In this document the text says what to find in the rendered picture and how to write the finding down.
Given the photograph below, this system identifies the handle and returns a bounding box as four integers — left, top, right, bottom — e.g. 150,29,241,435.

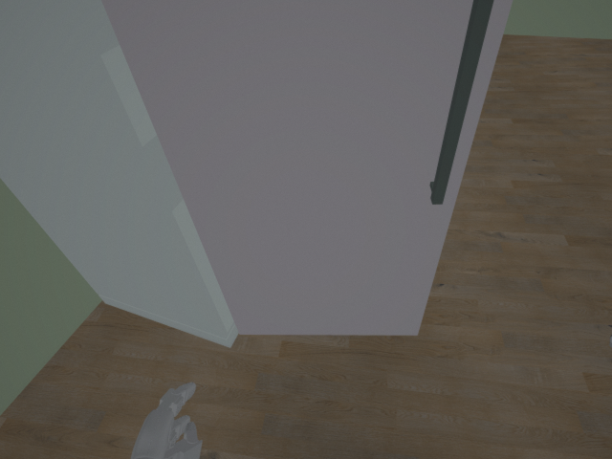
430,0,493,205

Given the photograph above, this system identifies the robot left hand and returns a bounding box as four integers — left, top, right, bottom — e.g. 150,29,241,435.
131,382,203,459

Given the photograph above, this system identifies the fridge door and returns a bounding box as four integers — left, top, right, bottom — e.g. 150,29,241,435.
101,0,513,336

